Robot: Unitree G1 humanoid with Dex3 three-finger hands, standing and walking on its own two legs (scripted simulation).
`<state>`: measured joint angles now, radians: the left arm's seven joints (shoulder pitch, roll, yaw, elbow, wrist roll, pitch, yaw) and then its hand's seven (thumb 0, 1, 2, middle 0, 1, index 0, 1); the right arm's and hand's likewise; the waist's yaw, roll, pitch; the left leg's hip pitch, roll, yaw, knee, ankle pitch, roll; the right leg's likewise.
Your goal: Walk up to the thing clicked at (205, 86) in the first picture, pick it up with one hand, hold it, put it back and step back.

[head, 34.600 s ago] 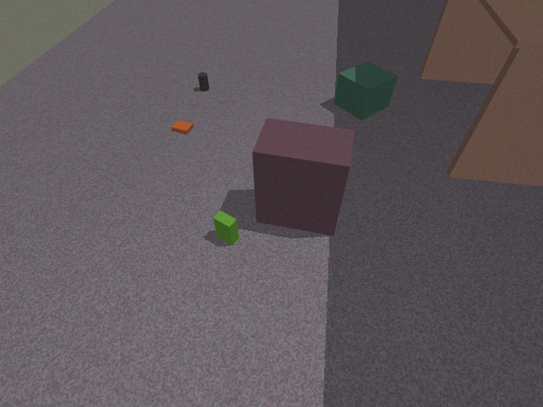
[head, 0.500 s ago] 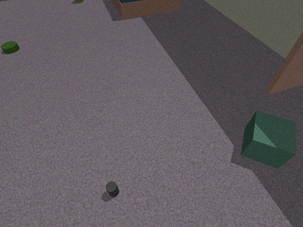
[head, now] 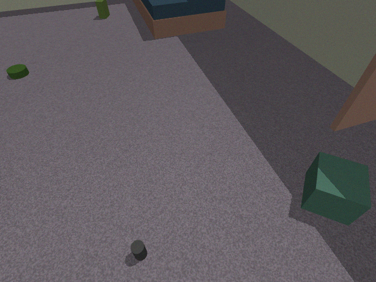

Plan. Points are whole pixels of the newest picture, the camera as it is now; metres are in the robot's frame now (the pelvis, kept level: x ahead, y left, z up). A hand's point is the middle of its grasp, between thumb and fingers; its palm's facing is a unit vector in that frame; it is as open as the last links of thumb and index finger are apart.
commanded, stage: stand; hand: left
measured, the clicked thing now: (139, 250) +0.41 +0.27 -0.73
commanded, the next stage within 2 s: walk up in 0.54 s
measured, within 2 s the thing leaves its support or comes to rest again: neither
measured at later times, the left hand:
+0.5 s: hand out of the picture +0.09 +0.25 -0.16, palm faces -0.03 -0.94 -0.35, open 7.4 cm
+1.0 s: hand out of the picture +0.06 +0.31 -0.18, palm faces -0.04 -0.93 -0.36, open 7.4 cm
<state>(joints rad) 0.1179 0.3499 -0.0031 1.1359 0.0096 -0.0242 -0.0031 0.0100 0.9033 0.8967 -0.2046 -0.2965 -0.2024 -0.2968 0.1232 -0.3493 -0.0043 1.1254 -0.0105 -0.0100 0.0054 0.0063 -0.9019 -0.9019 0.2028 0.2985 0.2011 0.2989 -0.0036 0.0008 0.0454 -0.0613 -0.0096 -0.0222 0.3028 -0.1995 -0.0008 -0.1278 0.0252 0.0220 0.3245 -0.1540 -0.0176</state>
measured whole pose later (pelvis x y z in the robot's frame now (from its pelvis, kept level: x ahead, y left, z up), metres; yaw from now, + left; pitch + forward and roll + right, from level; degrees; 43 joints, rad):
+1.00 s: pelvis -0.09 +0.05 -0.02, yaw +1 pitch -2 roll +0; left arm 0.02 0.41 0.05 0.88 0.01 0.08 0.02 0.01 0.90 0.90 -0.20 -0.30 -0.20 -0.30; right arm 0.15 -0.36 -0.06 0.93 -0.03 0.05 0.00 0.01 -0.90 -0.90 0.20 0.30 0.20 0.30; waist -0.03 -0.07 0.23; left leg -0.25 -0.02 -0.03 0.60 -0.32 0.02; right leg -0.49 0.12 0.17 1.11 -0.52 0.00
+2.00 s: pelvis -0.33 +0.00 -0.02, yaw -4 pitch -3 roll -1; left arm 0.27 0.37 0.08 0.94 0.04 0.00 -0.01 0.01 0.90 0.90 -0.20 -0.30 -0.20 -0.30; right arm 0.18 -0.40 -0.06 0.87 -0.03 0.03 0.00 0.01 -0.90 -0.90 0.20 0.30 0.20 0.30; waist 0.02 0.02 0.09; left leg -0.38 0.03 -0.08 0.77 -0.44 -0.01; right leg -0.16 0.03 0.04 0.59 -0.39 -0.01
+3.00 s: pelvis -0.32 +0.01 -0.01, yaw +1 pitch -3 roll +0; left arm 0.09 0.37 0.03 1.08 0.01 -0.02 0.00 0.01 0.90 0.90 -0.20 -0.30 -0.20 -0.30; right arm 0.06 -0.33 -0.02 1.07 -0.01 -0.01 0.01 0.01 -0.90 -0.90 0.20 0.30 0.20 0.30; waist 0.01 -0.01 0.07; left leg -0.17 -0.01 -0.04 0.45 -0.23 0.00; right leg -0.08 -0.03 -0.03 0.40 -0.27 0.03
